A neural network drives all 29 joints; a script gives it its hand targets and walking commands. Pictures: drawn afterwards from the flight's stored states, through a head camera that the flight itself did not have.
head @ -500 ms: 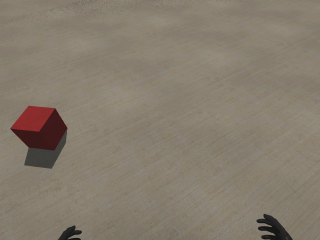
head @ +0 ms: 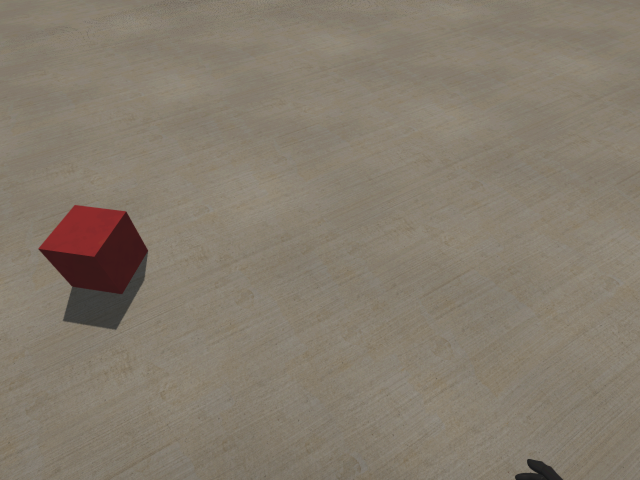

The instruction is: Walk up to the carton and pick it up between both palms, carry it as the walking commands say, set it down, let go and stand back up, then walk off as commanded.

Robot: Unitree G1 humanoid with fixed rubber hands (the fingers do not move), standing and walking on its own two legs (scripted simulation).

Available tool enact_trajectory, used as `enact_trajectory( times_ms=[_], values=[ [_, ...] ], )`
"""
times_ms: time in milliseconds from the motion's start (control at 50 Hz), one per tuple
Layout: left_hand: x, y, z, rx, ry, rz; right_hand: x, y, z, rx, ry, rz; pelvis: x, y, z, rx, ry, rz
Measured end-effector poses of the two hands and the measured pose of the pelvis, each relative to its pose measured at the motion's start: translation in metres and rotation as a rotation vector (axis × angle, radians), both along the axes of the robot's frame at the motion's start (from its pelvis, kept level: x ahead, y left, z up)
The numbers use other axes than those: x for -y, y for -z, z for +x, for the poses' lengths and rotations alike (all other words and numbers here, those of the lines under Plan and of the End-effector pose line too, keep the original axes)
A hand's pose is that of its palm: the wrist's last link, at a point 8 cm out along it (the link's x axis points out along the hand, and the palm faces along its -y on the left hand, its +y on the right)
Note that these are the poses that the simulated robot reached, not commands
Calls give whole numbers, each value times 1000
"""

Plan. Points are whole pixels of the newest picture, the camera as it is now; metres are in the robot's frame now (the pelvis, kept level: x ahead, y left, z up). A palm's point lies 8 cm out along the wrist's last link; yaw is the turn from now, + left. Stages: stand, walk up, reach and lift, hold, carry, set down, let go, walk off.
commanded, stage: stand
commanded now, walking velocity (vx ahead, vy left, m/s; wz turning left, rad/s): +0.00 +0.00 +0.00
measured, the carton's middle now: (98, 249) +1.01 +0.86 -0.65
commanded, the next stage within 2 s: walk up in 0.46 s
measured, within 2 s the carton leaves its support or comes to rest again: neither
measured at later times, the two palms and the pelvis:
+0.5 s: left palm out of the picture +0.07 +0.30 -0.11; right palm out of the picture +0.10 -0.29 -0.10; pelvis +0.00 +0.00 +0.01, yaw +1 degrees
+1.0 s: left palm out of the picture +0.03 +0.31 -0.15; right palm out of the picture +0.08 -0.21 -0.13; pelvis +0.01 +0.04 -0.01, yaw +12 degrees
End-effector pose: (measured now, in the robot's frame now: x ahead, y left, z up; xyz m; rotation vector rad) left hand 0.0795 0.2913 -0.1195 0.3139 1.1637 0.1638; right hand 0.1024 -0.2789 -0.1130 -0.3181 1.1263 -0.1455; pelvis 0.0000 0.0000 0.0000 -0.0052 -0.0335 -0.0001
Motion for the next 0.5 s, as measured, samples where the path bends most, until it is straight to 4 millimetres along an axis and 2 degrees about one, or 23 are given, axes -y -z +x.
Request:
enact_trajectory(
  times_ms=[200, 500],
  values=[
    [-3, -7, -5, -27, -13, 13, 3, -6, 8, 0, 4, -5, -1, -7, 2, 10, -6, 3],
    [-4, -11, -5, -43, -27, 21, 11, -8, 2, -36, 20, -11, 2, -12, 5, 12, -10, 5]
  ],
)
